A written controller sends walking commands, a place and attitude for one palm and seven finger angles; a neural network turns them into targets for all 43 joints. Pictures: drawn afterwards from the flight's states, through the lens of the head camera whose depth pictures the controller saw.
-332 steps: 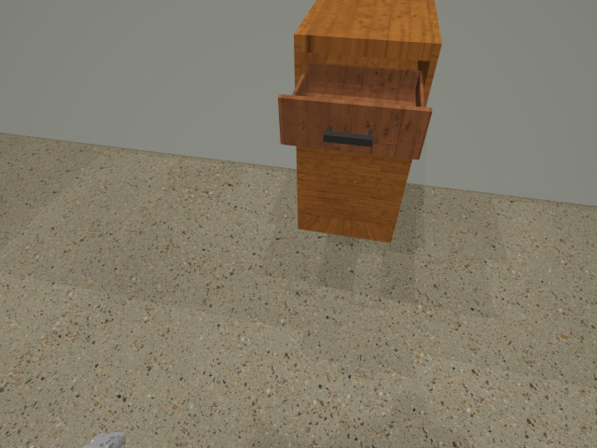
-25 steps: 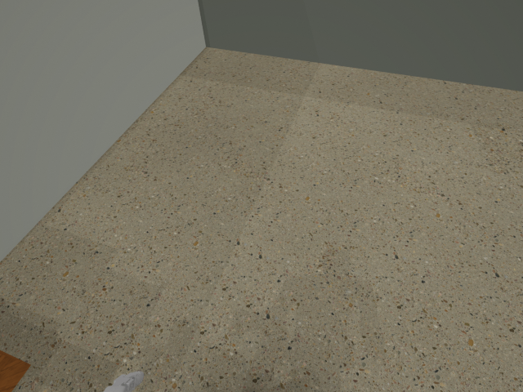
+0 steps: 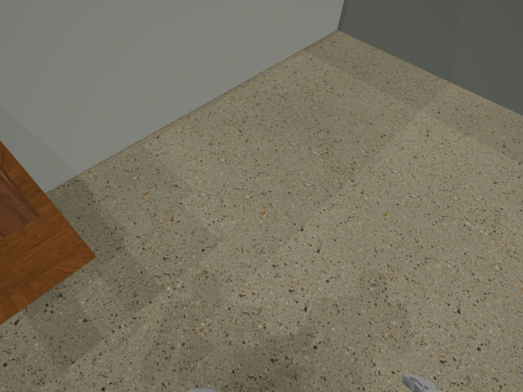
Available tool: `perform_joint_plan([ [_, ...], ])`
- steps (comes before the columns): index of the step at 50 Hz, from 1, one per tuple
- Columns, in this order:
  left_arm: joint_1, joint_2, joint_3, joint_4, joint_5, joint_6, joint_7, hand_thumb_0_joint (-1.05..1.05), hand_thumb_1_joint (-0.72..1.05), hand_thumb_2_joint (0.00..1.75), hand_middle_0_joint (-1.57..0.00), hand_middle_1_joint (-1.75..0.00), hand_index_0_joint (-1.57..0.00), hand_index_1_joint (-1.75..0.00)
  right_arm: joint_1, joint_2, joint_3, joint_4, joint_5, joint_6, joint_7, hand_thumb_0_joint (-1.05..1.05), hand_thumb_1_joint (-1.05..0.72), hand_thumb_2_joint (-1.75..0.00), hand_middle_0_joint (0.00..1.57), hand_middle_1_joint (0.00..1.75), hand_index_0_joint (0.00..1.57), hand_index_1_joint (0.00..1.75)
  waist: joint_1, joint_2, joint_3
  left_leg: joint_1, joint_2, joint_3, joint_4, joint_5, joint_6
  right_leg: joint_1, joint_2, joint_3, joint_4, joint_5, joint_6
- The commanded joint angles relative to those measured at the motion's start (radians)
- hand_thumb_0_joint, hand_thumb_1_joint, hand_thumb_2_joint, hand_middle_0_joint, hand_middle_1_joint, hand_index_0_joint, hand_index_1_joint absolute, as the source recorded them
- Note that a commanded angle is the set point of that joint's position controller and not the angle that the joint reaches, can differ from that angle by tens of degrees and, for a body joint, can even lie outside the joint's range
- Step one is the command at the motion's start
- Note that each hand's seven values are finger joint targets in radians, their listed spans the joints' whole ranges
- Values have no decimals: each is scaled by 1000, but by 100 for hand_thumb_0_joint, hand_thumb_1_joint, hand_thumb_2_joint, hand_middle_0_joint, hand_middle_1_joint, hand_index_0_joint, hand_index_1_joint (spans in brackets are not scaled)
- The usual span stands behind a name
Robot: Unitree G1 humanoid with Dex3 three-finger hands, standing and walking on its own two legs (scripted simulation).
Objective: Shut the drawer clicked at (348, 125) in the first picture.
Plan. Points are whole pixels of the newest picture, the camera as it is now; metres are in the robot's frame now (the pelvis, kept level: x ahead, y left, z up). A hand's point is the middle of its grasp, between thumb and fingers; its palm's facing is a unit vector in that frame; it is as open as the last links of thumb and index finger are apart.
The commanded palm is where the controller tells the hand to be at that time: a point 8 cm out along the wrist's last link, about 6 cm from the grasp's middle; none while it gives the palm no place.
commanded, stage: turn to face it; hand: left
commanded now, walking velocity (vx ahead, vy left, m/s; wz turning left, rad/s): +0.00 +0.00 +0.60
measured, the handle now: out of the picture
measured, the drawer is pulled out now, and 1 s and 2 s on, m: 0.30 0.30 0.30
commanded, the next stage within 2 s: take the last steps up to it in 1.52 s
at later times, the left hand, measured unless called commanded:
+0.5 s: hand out of the picture +0.08 +0.20 -0.12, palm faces +0.27 -0.92 -0.29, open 7.4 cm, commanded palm none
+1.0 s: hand out of the picture -0.15 +0.17 -0.18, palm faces +0.62 -0.74 -0.25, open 7.4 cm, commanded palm none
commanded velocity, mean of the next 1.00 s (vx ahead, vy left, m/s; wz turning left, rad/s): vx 0.00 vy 0.00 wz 0.60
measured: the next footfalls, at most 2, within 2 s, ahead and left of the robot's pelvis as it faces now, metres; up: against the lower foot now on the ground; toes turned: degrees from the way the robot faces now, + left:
right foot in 0.48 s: +0.06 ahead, -0.13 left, +0.00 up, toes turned +15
left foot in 0.96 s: -0.07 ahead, +0.10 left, +0.00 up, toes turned +41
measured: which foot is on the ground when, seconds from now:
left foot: down 0.00-0.48, up 0.50-0.94, down 0.96-1.00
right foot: up 0.00-0.46, down 0.48-0.96, up 0.98-1.00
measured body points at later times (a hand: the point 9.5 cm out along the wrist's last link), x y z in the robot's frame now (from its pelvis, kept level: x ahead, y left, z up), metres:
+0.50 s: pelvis -0.01 -0.03 +0.01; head +0.03 -0.05 +0.45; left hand +0.06 +0.25 -0.10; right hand +0.09 -0.27 -0.15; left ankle -0.01 +0.10 -0.72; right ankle +0.02 -0.14 -0.73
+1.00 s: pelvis -0.03 -0.01 +0.00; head -0.01 +0.03 +0.44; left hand -0.18 +0.21 -0.16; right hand +0.23 -0.16 -0.12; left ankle -0.10 +0.07 -0.72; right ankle +0.02 -0.14 -0.71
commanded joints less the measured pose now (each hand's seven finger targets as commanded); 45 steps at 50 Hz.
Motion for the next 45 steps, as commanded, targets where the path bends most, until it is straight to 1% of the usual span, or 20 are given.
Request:
perform_joint_plan([
  [1,-125,87,20,-141,-1,0,15,0,90,90,-20,-30,-20,-30,216,-247,-54,-5,-1,-26,-28,0,-90,-90,20,30,20,30,-118,250,-205,312,370,-381,-211,834,214,-338,41,217,431,-156,31],
  [2,-128,85,26,-130,-5,-2,13,0,90,90,-20,-30,-20,-30,161,-221,-48,-23,-4,-28,-37,0,-90,-90,20,30,20,30,-100,260,-171,268,318,-366,-208,779,199,-344,51,231,455,-95,35],
  [4,-98,97,30,-103,-6,-2,4,0,90,90,-20,-30,-20,-30,65,-181,-30,-55,-4,-31,-38,0,-90,-90,20,30,20,30,-54,219,-115,171,240,-289,-233,674,151,-298,62,244,460,13,41],
  [7,-75,95,30,-92,-7,1,3,0,90,90,-20,-30,-20,-30,68,-175,-28,-59,-2,-36,-37,0,-90,-90,20,30,20,30,-41,185,-119,154,202,-284,-257,605,140,-263,85,246,414,68,52],
  [11,-118,90,29,-113,-7,3,8,0,90,90,-20,-30,-20,-30,97,-176,-34,-53,-5,-30,-33,0,-90,-90,20,30,20,30,-54,175,-101,128,198,-368,-289,437,159,-246,104,259,315,65,56],
  [16,-186,74,22,-154,-12,-4,13,0,90,90,-20,-30,-20,-30,130,-184,-44,-49,-11,-22,-32,0,-90,-90,20,30,20,30,-73,203,-108,119,196,-471,-266,416,180,-196,140,268,155,8,46],
  [19,-158,64,19,-159,-20,-13,16,0,90,90,-20,-30,-20,-30,113,-186,-48,-59,-13,-18,-33,0,-90,-90,20,30,20,30,-61,231,-140,80,177,-510,-221,503,175,-74,179,260,6,2,30],
  [21,-99,71,23,-144,-24,-21,19,0,90,90,-20,-30,-20,-30,93,-182,-53,-66,-9,-14,-31,0,-90,-90,20,30,20,30,-32,220,-161,20,143,-520,-176,477,148,56,197,251,-156,103,22],
  [22,-57,84,28,-136,-24,-28,22,0,90,90,-20,-30,-20,-30,85,-168,-51,-71,-3,-14,-29,0,-90,-90,20,30,20,30,-8,179,-179,-44,108,-504,-134,399,112,169,183,251,-300,207,17],
  [23,-23,144,39,-131,-15,-41,28,0,90,90,-20,-30,-20,-30,100,-119,-45,-75,8,-15,-24,0,-90,-90,20,30,20,30,8,19,-198,-194,42,-437,-18,194,51,340,50,370,-440,230,-9],
  [24,-20,237,56,-138,2,-46,35,0,90,90,-20,-30,-20,-30,122,-51,-36,-97,10,-17,-24,0,-90,-90,20,30,20,30,10,-288,-196,-377,-114,-200,241,-232,-46,406,-250,654,-489,324,-121],
  [25,-26,234,44,-149,-6,-37,35,0,90,90,-20,-30,-20,-30,104,-116,-50,-96,-5,-10,-25,0,-90,-90,20,30,20,30,8,-192,-169,-328,-66,-207,436,-290,-45,221,-315,639,-482,362,-193],
  [26,-100,177,35,-164,-6,-38,35,0,90,90,-20,-30,-20,-30,117,-114,-55,-75,-9,2,-17,0,-90,-90,20,30,20,30,-33,-102,-113,-312,-41,-224,546,-197,-43,120,-239,535,-498,271,-194],
  [27,-153,157,30,-171,-9,-39,32,0,90,90,-20,-30,-20,-30,131,-103,-56,-50,-10,12,-10,0,-90,-90,20,30,20,30,-57,-128,-86,-306,-25,-201,601,-147,-50,75,-184,485,-507,214,-166],
  [28,-188,132,22,-178,-10,-36,30,0,90,90,-20,-30,-20,-30,145,-104,-55,-36,-10,17,-3,0,-90,-90,20,30,20,30,-76,-111,-53,-300,-5,-178,636,-92,-56,45,-142,414,-495,227,-146],
  [30,-166,100,10,-169,-9,-46,25,0,90,90,-20,-30,-20,-30,152,-89,-48,-22,-10,19,6,0,-90,-90,20,30,20,30,-74,-122,-35,-308,2,-139,656,-17,-74,70,-88,296,-465,357,-134],
  [34,-70,116,16,-134,-5,-46,27,0,90,90,-20,-30,-20,-30,98,-79,-41,-26,-8,24,7,0,-90,-90,20,30,20,30,-34,-126,-37,-324,23,-108,589,-17,-91,146,-114,253,-453,389,-148],
  [39,5,156,29,-100,6,-40,26,0,90,90,-20,-30,-20,-30,-4,-61,-24,-54,-1,18,7,0,-90,-90,20,30,20,30,7,-131,-61,-263,35,-53,369,-114,-89,207,-167,209,-403,539,-179],
  [43,22,177,39,-83,11,-31,22,0,90,90,-20,-30,-20,-30,-21,-48,-10,-66,6,2,7,0,-90,-90,20,30,20,30,23,-178,-104,-146,13,5,176,-138,-63,215,-182,170,-330,648,-174],
  [45,10,185,45,-79,7,-27,20,0,90,90,-20,-30,-20,-30,29,-58,-10,-62,5,-8,2,0,-90,-90,20,30,20,30,-2,-177,-144,-60,2,27,32,-64,-50,215,-179,129,-253,670,-143],
])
